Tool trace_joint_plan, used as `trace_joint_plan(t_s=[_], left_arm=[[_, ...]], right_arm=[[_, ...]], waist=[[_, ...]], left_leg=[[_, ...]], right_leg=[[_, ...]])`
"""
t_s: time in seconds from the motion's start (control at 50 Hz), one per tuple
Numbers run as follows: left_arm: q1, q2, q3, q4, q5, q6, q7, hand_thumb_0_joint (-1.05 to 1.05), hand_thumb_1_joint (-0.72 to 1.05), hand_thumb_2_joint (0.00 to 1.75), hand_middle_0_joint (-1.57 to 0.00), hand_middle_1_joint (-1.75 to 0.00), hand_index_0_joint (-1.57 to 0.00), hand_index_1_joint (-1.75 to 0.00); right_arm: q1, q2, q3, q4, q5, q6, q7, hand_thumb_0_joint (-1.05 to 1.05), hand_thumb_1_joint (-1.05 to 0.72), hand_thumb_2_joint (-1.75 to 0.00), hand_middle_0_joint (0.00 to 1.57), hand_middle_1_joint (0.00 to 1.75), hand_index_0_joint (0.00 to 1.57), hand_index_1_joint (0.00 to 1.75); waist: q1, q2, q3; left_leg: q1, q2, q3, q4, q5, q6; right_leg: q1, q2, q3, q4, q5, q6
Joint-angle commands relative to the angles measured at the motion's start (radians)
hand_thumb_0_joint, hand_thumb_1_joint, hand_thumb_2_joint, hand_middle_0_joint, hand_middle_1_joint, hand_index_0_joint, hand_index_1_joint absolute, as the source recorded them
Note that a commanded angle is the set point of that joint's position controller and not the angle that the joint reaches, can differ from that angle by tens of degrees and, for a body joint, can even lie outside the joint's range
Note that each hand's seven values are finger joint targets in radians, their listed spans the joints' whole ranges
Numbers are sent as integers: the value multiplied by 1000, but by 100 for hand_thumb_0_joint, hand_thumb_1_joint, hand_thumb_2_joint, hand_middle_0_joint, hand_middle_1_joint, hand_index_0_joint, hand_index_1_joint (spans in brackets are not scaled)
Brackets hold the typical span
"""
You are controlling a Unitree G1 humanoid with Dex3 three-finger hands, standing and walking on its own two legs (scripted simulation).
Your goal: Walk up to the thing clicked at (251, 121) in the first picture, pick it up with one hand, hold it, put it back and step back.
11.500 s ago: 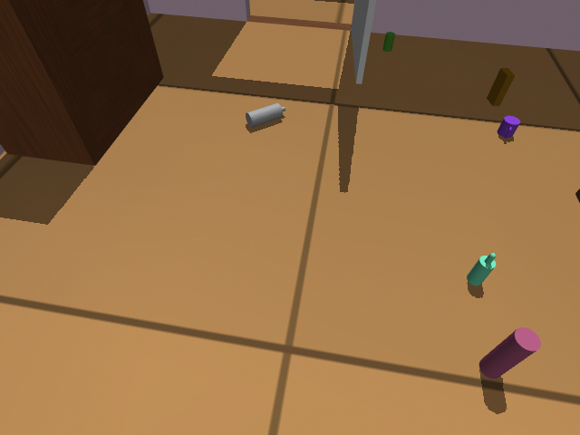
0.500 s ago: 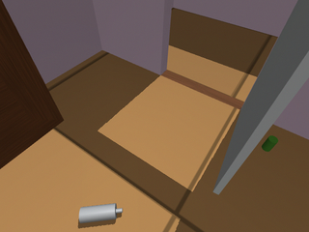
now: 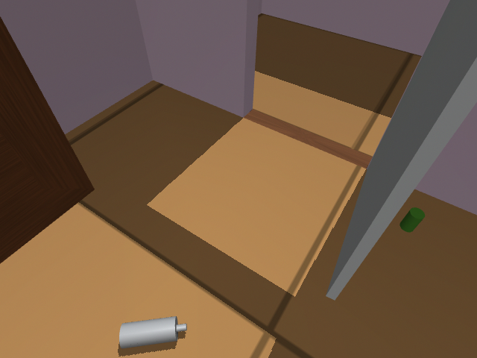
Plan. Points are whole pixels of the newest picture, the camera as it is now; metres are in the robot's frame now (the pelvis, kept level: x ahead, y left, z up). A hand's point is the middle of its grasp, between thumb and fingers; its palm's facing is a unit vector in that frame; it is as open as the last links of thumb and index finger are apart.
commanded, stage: walk up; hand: left
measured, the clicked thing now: (154, 331) +0.37 +0.30 -0.74
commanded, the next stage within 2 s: none
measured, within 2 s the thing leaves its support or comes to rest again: neither
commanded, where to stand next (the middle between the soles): +0.01 +0.00 m, yaw +5 degrees
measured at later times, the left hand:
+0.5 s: hand out of the picture -0.03 +0.25 -0.14, palm faces +0.04 -0.84 -0.54, open 7.4 cm
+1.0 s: hand out of the picture +0.01 +0.31 -0.19, palm faces +0.06 -0.93 -0.37, open 7.4 cm
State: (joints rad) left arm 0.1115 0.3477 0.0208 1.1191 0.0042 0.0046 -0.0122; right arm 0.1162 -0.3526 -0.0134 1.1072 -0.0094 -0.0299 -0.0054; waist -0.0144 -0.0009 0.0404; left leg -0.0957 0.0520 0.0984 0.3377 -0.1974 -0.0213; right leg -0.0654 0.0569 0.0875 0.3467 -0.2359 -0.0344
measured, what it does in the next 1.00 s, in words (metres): steps on the spot: right foot, then left foot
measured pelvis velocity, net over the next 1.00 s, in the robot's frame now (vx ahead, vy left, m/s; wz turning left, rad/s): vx -0.05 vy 0.00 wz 0.09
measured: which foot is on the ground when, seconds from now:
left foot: down 0.00-0.28, up 0.30-0.68, down 0.70-1.00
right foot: down 0.00-0.08, up 0.10-0.26, down 0.28-0.70, up 0.72-1.00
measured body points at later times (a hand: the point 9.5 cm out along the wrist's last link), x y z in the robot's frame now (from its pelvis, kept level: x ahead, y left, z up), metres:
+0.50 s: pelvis -0.08 -0.05 -0.03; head -0.03 -0.09 +0.41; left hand -0.03 +0.29 -0.11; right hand +0.01 -0.38 -0.17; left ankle -0.08 +0.13 -0.65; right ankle -0.04 -0.19 -0.75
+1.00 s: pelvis -0.05 +0.00 -0.03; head -0.02 +0.05 +0.41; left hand +0.01 +0.36 -0.16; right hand -0.03 -0.34 -0.11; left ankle -0.08 +0.16 -0.75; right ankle +0.05 -0.15 -0.66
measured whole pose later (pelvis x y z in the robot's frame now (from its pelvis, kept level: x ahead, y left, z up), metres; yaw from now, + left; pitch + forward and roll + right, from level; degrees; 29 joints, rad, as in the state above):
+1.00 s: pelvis -0.05 +0.00 -0.03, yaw +5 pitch -4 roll +1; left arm 0.21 0.49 0.12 0.83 0.02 0.09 -0.04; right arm 0.39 -0.39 -0.06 0.91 -0.02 -0.05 -0.07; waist -0.01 -0.13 0.15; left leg -0.21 0.03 -0.03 0.68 -0.40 -0.04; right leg -0.66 0.06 0.20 1.25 -0.37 0.02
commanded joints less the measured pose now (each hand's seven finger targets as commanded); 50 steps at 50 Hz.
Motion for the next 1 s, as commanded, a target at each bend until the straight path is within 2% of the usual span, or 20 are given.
trace_joint_plan(t_s=[0.0, 0.02, 0.06, 0.08, 0.14, 0.22, 0.24, 0.26, 0.28, 0.3, 0.36, 0.52, 0.64, 0.66, 0.68, 0.7, 0.72, 0.76, 0.88, 0.98], left_arm=[[-81, 283, 90, -151, 24, 34, -3, 0, 90, 90, -20, -30, -20, -30], [-66, 259, 87, -176, 22, 41, -6, 0, 90, 90, -20, -30, -20, -30], [-58, 226, 96, -223, 29, 69, -18, 0, 90, 90, -20, -30, -20, -30], [-40, 228, 101, -243, 26, 86, -24, 0, 90, 90, -20, -30, -20, -30], [-24, 223, 106, -272, 19, 93, -36, 0, 90, 90, -20, -30, -20, -30], [203, 215, 102, -144, -26, 11, 17, 0, 90, 90, -20, -30, -20, -30], [243, 285, 123, -124, -19, -8, 54, 0, 90, 90, -20, -30, -20, -30], [260, 407, 156, -146, 4, -23, 84, 0, 90, 90, -20, -30, -20, -30], [217, 483, 161, -212, 30, -31, 99, 0, 90, 90, -20, -30, -20, -30], [137, 516, 166, -247, 28, -31, 111, 0, 90, 90, -20, -30, -20, -30], [42, 417, 159, -278, 21, -44, 119, 0, 90, 90, -20, -30, -20, -30], [198, 395, 163, -303, 44, -95, 92, 0, 90, 90, -20, -30, -20, -30], [59, 404, 156, -333, 60, -75, 48, 0, 90, 90, -20, -30, -20, -30], [87, 327, 133, -337, 66, -58, 51, 0, 90, 90, -20, -30, -20, -30], [98, 226, 97, -355, 51, -51, 50, 0, 90, 90, -20, -30, -20, -30], [42, 245, 89, -392, 27, -60, 57, 0, 90, 90, -20, -30, -20, -30], [-52, 329, 94, -383, 31, -66, 47, 0, 90, 90, -20, -30, -20, -30], [112, 343, 114, -298, 20, -49, 8, 0, 90, 90, -20, -30, -20, -30], [140, 325, 156, -348, 43, 71, -35, 0, 90, 90, -20, -30, -20, -30], [66, 279, 128, -390, -7, 72, -3, 0, 90, 90, -20, -30, -20, -30]], right_arm=[[11, -307, -79, -62, 25, 0, -65, 0, -90, -90, 20, 30, 20, 30], [50, -323, -93, -65, 26, -1, -71, 0, -90, -90, 20, 30, 20, 30], [64, -345, -119, -113, 14, -6, -80, 0, -90, -90, 20, 30, 20, 30], [51, -350, -131, -138, 11, -10, -88, 0, -90, -90, 20, 30, 20, 30], [-15, -336, -125, -187, -17, -10, -93, 0, -90, -90, 20, 30, 20, 30], [-156, -261, -99, -274, -50, 58, -8, 0, -90, -90, 20, 30, 20, 30], [-126, -216, -89, -294, -59, 94, 11, 0, -90, -90, 20, 30, 20, 30], [-92, -159, -75, -334, -69, 119, 24, 0, -90, -90, 20, 30, 20, 30], [-13, -155, -78, -345, -63, 135, 27, 0, -90, -90, 20, 30, 20, 30], [-20, -222, -108, -358, -55, 145, 23, 0, -90, -90, 20, 30, 20, 30], [77, -304, -151, -321, -47, 132, 35, 0, -90, -90, 20, 30, 20, 30], [75, -286, -169, -360, -50, 110, 85, 0, -90, -90, 20, 30, 20, 30], [361, -278, -174, -245, -16, 63, 96, 0, -90, -90, 20, 30, 20, 30], [465, -308, -191, -201, -33, 54, 80, 0, -90, -90, 20, 30, 20, 30], [486, -353, -188, -217, -44, 41, 65, 0, -90, -90, 20, 30, 20, 30], [398, -477, -194, -287, -34, 26, 61, 0, -90, -90, 20, 30, 20, 30], [280, -500, -189, -288, -11, 7, 52, 0, -90, -90, 20, 30, 20, 30], [210, -426, -154, -290, -12, -43, 15, 0, -90, -90, 20, 30, 20, 30], [250, -376, -146, -272, -4, -59, -92, 0, -90, -90, 20, 30, 20, 30], [158, -347, -133, -321, -13, -31, -89, 0, -90, -90, 20, 30, 20, 30]], waist=[[-1, -75, 37], [-14, -12, -38], [-29, 167, -117], [-16, 149, -134], [25, 90, -89], [75, 244, -92], [84, 115, -57], [99, -147, 0], [55, -141, -42], [55, -142, -46], [-26, -18, -77], [66, -225, 27], [-99, -190, -24], [-143, 27, -22], [-152, 300, 47], [-137, 334, 125], [-98, 124, 246], [5, -25, 186], [38, 61, 159], [17, 249, 63]], left_leg=[[56, 166, -132, 94, 544, 96], [134, 215, -160, 105, 669, 142], [141, 424, -307, 40, 848, 301], [93, 462, -310, 34, 766, 328], [-35, 365, -206, 78, 487, 259], [-148, 119, -20, 299, 112, 159], [-270, 44, 11, 468, 8, 133], [-514, -54, -64, 663, -463, 90], [-508, -80, -296, 827, -495, 42], [-483, -66, -403, 935, -485, 42], [-509, -66, -401, 1003, -290, 21], [-553, -41, -294, 778, -223, -14], [29, -46, -17, 269, -249, 52], [186, -98, -57, 221, -299, 58], [147, 23, -360, 56, -568, 94], [-93, 309, -947, -215, -871, 228], [-240, 376, -1067, -285, -976, 312], [-97, 264, -725, -94, -663, 235], [-231, 244, -330, 132, 480, 225], [-123, 204, -234, 200, 592, 234]], right_leg=[[-219, -117, 37, 115, 492, -17], [-250, -95, 6, 218, 445, -12], [-322, -50, -17, 567, -295, 32], [-324, -75, 52, 709, -371, 37], [-333, -100, 112, 746, -321, 18], [-93, -49, -157, 168, 5, 67], [-33, -58, -135, 88, 95, 116], [-2, -244, 158, 12, 298, 59], [-147, -492, 471, -31, 303, -98], [-225, -544, 538, -34, 299, -230], [-127, -383, 225, 106, 174, -135], [-137, -351, 204, 8, -438, -168], [-471, -278, 6, 176, -541, -120], [-633, -194, -79, 458, -568, -82], [-818, -76, -174, 823, -488, -40], [-883, -17, -14, 898, -408, -13], [-842, -103, 121, 896, -281, -21], [-800, -144, 130, 885, -118, 0], [-586, -51, 140, 944, -111, 53], [-547, -12, 103, 845, -169, 53]])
